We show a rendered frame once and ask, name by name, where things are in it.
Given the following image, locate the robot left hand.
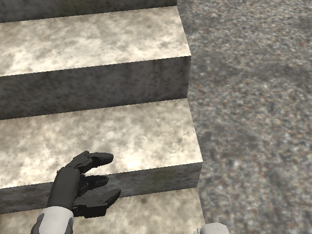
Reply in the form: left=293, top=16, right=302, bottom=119
left=47, top=150, right=121, bottom=218

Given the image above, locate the robot left forearm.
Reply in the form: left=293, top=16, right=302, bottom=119
left=30, top=206, right=74, bottom=234

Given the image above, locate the right robot thigh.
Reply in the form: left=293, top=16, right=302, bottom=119
left=194, top=222, right=230, bottom=234

